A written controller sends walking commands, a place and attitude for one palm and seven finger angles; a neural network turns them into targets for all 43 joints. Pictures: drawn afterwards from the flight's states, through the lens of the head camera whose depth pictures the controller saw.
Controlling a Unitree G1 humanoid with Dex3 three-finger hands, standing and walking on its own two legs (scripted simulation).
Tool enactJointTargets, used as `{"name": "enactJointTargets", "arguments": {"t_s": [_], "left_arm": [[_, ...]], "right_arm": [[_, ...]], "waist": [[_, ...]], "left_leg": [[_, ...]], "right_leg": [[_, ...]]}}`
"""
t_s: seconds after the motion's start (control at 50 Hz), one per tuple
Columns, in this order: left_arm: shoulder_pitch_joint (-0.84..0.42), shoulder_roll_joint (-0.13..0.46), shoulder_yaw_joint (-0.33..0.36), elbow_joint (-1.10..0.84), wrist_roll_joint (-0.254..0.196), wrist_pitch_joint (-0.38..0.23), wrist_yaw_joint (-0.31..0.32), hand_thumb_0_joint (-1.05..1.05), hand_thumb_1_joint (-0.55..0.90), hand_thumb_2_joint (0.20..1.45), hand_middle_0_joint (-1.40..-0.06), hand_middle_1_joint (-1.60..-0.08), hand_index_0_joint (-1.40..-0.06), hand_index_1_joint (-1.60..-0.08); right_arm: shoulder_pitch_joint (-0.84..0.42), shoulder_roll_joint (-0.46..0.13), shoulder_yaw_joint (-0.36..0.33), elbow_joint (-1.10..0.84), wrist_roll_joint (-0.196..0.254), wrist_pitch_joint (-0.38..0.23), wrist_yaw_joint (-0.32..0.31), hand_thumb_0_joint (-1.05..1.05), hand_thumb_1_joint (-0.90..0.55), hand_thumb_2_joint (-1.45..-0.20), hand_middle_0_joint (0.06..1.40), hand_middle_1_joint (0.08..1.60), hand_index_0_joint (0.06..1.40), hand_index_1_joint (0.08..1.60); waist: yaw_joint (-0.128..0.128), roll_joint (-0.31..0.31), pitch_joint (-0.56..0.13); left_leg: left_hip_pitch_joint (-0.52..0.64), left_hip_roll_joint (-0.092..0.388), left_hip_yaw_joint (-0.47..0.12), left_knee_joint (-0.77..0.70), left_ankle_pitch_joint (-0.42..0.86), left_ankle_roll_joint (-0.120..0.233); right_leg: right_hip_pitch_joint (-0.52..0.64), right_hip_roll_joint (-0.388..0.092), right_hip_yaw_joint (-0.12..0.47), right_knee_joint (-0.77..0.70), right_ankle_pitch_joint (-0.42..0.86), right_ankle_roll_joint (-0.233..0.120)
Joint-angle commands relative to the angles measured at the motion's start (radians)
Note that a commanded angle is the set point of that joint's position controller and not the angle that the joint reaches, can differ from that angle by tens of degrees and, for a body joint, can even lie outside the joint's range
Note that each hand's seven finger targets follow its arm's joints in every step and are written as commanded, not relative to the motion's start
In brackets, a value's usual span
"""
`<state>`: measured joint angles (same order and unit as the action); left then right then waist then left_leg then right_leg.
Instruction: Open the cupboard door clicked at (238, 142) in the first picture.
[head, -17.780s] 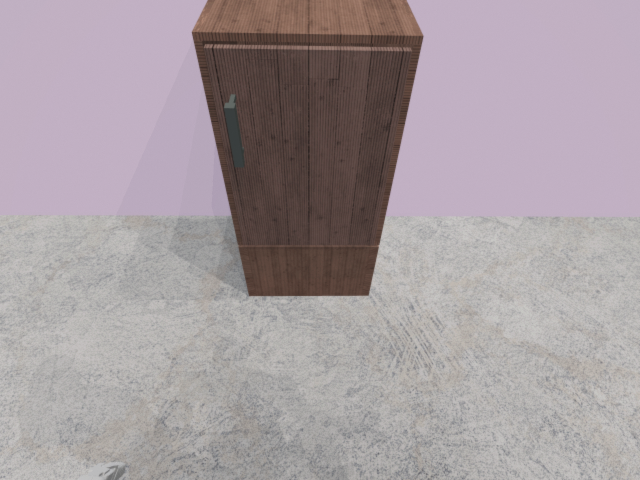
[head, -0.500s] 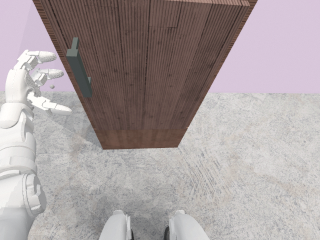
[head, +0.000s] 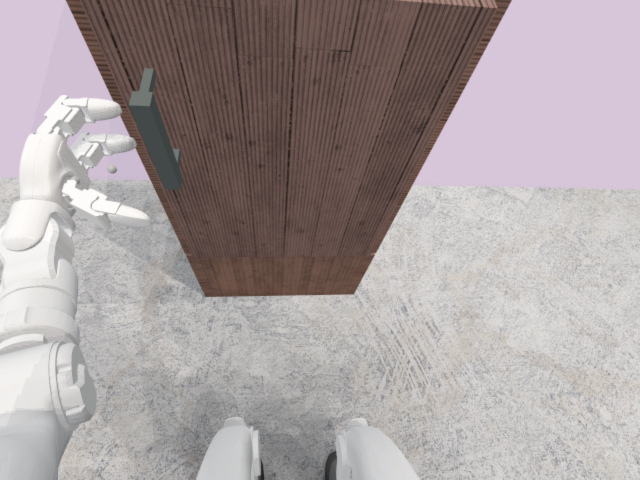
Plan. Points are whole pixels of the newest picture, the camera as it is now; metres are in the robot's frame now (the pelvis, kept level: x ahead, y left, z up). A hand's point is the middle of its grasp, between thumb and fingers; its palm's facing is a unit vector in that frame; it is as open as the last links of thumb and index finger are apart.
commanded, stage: slide the fingers in behind the handle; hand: left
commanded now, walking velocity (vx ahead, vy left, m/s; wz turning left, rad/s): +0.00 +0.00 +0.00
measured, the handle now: (161, 134) +0.53 +0.18 +0.06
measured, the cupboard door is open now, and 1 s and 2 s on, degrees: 0 0 0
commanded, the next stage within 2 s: close the thumb around the handle in 1.36 s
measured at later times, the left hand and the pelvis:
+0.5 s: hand (145, 167) +0.47 +0.19 +0.06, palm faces +0.00 -1.00 -0.01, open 14.0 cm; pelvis +0.00 +0.00 +0.00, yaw +0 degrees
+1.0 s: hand (171, 172) +0.47 +0.16 +0.06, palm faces +0.01 -1.00 -0.01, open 14.1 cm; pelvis +0.00 -0.01 +0.00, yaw +1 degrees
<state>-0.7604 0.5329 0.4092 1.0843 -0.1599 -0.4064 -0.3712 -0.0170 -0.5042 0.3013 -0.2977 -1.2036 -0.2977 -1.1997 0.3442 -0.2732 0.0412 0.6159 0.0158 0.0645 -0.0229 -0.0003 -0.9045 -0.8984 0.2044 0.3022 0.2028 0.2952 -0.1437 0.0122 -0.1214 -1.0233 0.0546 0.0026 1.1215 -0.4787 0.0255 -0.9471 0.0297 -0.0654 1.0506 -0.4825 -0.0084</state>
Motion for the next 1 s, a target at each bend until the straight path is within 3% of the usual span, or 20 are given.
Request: {"name": "enactJointTargets", "arguments": {"t_s": [0.0,0.14,0.2,0.24,0.3,0.34,0.38,0.42,0.46,0.48,0.52,0.54,0.6,0.68,0.7,0.76,0.82,0.86,0.94,0.98], "left_arm": [[-0.386,0.246,0.035,-0.239,-0.023,-0.078,0.015,0.000,-0.500,0.300,-0.300,-1.200,-0.300,-1.200],[-0.385,0.206,0.012,-0.234,-0.011,-0.075,0.049,0.000,-0.500,0.300,-0.300,-1.200,-0.300,-1.200],[-0.377,0.172,-0.005,-0.254,-0.010,-0.086,0.065,0.000,-0.500,0.300,-0.300,-1.200,-0.300,-1.200],[-0.377,0.151,-0.019,-0.209,-0.004,-0.083,0.077,0.000,-0.500,0.300,-0.300,-1.200,-0.300,-1.200],[-0.387,0.197,0.017,-0.226,0.002,-0.094,0.089,0.000,-0.500,0.300,-0.300,-1.200,-0.300,-1.200],[-0.393,0.142,-0.028,-0.243,0.009,-0.101,0.092,0.000,-0.500,0.300,-0.300,-1.200,-0.300,-1.200],[-0.381,0.149,-0.012,-0.232,0.003,-0.102,0.098,0.000,-0.500,0.300,-0.300,-1.200,-0.300,-1.200],[-0.366,0.169,0.007,-0.220,0.005,-0.104,0.101,0.000,-0.500,0.300,-0.300,-1.200,-0.300,-1.200],[-0.379,0.123,-0.030,-0.238,0.005,-0.103,0.102,0.000,-0.500,0.300,-0.300,-1.200,-0.300,-1.200],[-0.370,0.134,-0.020,-0.237,0.006,-0.102,0.106,0.000,-0.500,0.300,-0.300,-1.200,-0.300,-1.200],[-0.367,0.127,-0.023,-0.256,0.005,-0.108,0.110,0.000,-0.500,0.300,-0.300,-1.200,-0.300,-1.200],[-0.372,0.094,-0.050,-0.264,0.003,-0.107,0.112,0.000,-0.500,0.300,-0.300,-1.200,-0.300,-1.200],[-0.367,0.068,-0.065,-0.285,-0.002,-0.114,0.125,0.000,-0.500,0.300,-0.300,-1.200,-0.300,-1.200],[-0.363,0.067,-0.056,-0.256,0.006,-0.111,0.147,0.000,-0.500,0.300,-0.300,-1.200,-0.300,-1.200],[-0.363,0.094,-0.038,-0.252,0.010,-0.114,0.153,0.000,-0.500,0.300,-0.300,-1.200,-0.300,-1.200],[-0.386,0.031,-0.085,-0.270,0.016,-0.127,0.162,0.000,-0.500,0.300,-0.300,-1.200,-0.300,-1.200],[-0.369,0.035,-0.077,-0.276,0.016,-0.135,0.171,0.000,-0.500,0.300,-0.300,-1.200,-0.300,-1.200],[-0.354,0.040,-0.070,-0.247,0.019,-0.128,0.177,0.000,-0.500,0.300,-0.300,-1.200,-0.300,-1.200],[-0.405,0.018,-0.096,-0.235,0.030,-0.128,0.190,0.000,-0.500,0.300,-0.300,-1.200,-0.300,-1.200],[-0.393,0.024,-0.089,-0.223,0.030,-0.128,0.190,0.000,-0.500,0.300,-0.300,-1.200,-0.300,-1.200]], "right_arm": [[0.142,-0.175,-0.073,-0.057,-0.004,-0.019,-0.008,0.000,-0.900,-0.900,0.200,0.300,0.200,0.300],[0.139,-0.171,-0.075,-0.052,-0.004,-0.016,0.000,0.000,-0.900,-0.900,0.200,0.300,0.200,0.300],[0.140,-0.164,-0.077,-0.058,-0.006,-0.018,0.003,0.000,-0.900,-0.900,0.200,0.300,0.200,0.300],[0.135,-0.163,-0.076,-0.051,-0.006,-0.017,0.004,0.000,-0.900,-0.900,0.200,0.300,0.200,0.300],[0.141,-0.167,-0.076,-0.058,-0.008,-0.018,0.004,0.000,-0.900,-0.900,0.200,0.300,0.200,0.300],[0.133,-0.156,-0.075,-0.059,-0.009,-0.020,0.008,0.000,-0.900,-0.900,0.200,0.300,0.200,0.300],[0.133,-0.160,-0.079,-0.057,-0.009,-0.020,0.009,0.000,-0.900,-0.900,0.200,0.300,0.200,0.300],[0.137,-0.162,-0.078,-0.057,-0.008,-0.019,0.008,0.000,-0.900,-0.900,0.200,0.300,0.200,0.300],[0.131,-0.154,-0.078,-0.061,-0.007,-0.020,0.011,0.000,-0.900,-0.900,0.200,0.300,0.200,0.300],[0.132,-0.158,-0.080,-0.059,-0.008,-0.019,0.011,0.000,-0.900,-0.900,0.200,0.300,0.200,0.300],[0.133,-0.156,-0.081,-0.059,-0.008,-0.018,0.012,0.000,-0.900,-0.900,0.200,0.300,0.200,0.300],[0.130,-0.151,-0.080,-0.059,-0.009,-0.018,0.015,0.000,-0.900,-0.900,0.200,0.300,0.200,0.300],[0.131,-0.150,-0.085,-0.058,-0.008,-0.020,0.018,0.000,-0.900,-0.900,0.200,0.300,0.200,0.300],[0.122,-0.150,-0.085,-0.054,-0.010,-0.021,0.018,0.000,-0.900,-0.900,0.200,0.300,0.200,0.300],[0.127,-0.153,-0.083,-0.054,-0.009,-0.021,0.017,0.000,-0.900,-0.900,0.200,0.300,0.200,0.300],[0.118,-0.141,-0.083,-0.056,-0.010,-0.025,0.021,0.000,-0.900,-0.900,0.200,0.300,0.200,0.300],[0.115,-0.143,-0.086,-0.054,-0.013,-0.026,0.024,0.000,-0.900,-0.900,0.200,0.300,0.200,0.300],[0.116,-0.143,-0.085,-0.052,-0.011,-0.025,0.024,0.000,-0.900,-0.900,0.200,0.300,0.200,0.300],[0.112,-0.142,-0.083,-0.052,-0.014,-0.027,0.026,0.000,-0.900,-0.900,0.200,0.300,0.200,0.300],[0.111,-0.142,-0.083,-0.054,-0.014,-0.028,0.026,0.000,-0.900,-0.900,0.200,0.300,0.200,0.300]], "waist": [[0.004,0.145,-0.475],[0.001,0.134,-0.434],[0.002,0.128,-0.450],[-0.007,0.108,-0.408],[0.006,0.101,-0.437],[0.004,0.141,-0.458],[0.002,0.097,-0.447],[0.010,0.096,-0.455],[0.004,0.115,-0.451],[0.006,0.096,-0.446],[0.011,0.121,-0.464],[0.008,0.135,-0.466],[0.003,0.105,-0.458],[0.003,0.081,-0.427],[0.010,0.081,-0.420],[0.002,0.100,-0.438],[0.012,0.107,-0.463],[0.012,0.069,-0.432],[-0.007,0.060,-0.401],[-0.002,0.064,-0.409]], "left_leg": [[0.436,-0.024,-0.057,-0.116,0.393,0.001],[0.430,-0.022,-0.059,-0.129,0.382,-0.003],[0.440,-0.025,-0.055,-0.127,0.386,-0.001],[0.415,-0.025,-0.055,-0.131,0.342,-0.002],[0.399,-0.030,-0.052,-0.129,0.343,0.001],[0.432,-0.029,-0.050,-0.127,0.372,-0.004],[0.407,-0.030,-0.046,-0.127,0.344,-0.001],[0.400,-0.031,-0.044,-0.126,0.356,-0.001],[0.403,-0.033,-0.039,-0.128,0.351,0.000],[0.406,-0.030,-0.044,-0.131,0.355,-0.002],[0.429,-0.031,-0.043,-0.128,0.387,-0.003],[0.440,-0.031,-0.045,-0.128,0.389,-0.005],[0.451,-0.030,-0.047,-0.131,0.394,-0.004],[0.398,-0.037,-0.037,-0.136,0.333,-0.002],[0.391,-0.037,-0.038,-0.135,0.332,-0.001],[0.420,-0.039,-0.039,-0.135,0.340,-0.004],[0.430,-0.039,-0.038,-0.131,0.365,-0.006],[0.391,-0.041,-0.033,-0.133,0.337,-0.004],[0.365,-0.043,-0.034,-0.134,0.287,0.000],[0.358,-0.046,-0.028,-0.131,0.279,0.001]], "right_leg": [[0.126,0.031,0.027,-0.112,0.314,-0.015],[0.119,0.030,0.023,-0.119,0.307,-0.013],[0.132,0.030,0.025,-0.119,0.315,-0.015],[0.108,0.029,0.023,-0.127,0.280,-0.011],[0.150,0.029,0.031,-0.119,0.296,-0.014],[0.136,0.027,0.030,-0.116,0.311,-0.013],[0.151,0.027,0.034,-0.125,0.303,-0.009],[0.162,0.027,0.036,-0.118,0.319,-0.010],[0.159,0.026,0.036,-0.122,0.320,-0.009],[0.161,0.026,0.032,-0.122,0.319,-0.010],[0.158,0.026,0.033,-0.117,0.343,-0.011],[0.153,0.026,0.030,-0.116,0.340,-0.012],[0.153,0.029,0.027,-0.120,0.341,-0.013],[0.167,0.024,0.035,-0.132,0.317,-0.009],[0.171,0.025,0.036,-0.127,0.315,-0.012],[0.156,0.024,0.035,-0.127,0.316,-0.011],[0.168,0.022,0.035,-0.119,0.338,-0.012],[0.182,0.022,0.039,-0.126,0.331,-0.010],[0.159,0.020,0.040,-0.130,0.293,-0.008],[0.171,0.019,0.047,-0.134,0.291,-0.008]]}}
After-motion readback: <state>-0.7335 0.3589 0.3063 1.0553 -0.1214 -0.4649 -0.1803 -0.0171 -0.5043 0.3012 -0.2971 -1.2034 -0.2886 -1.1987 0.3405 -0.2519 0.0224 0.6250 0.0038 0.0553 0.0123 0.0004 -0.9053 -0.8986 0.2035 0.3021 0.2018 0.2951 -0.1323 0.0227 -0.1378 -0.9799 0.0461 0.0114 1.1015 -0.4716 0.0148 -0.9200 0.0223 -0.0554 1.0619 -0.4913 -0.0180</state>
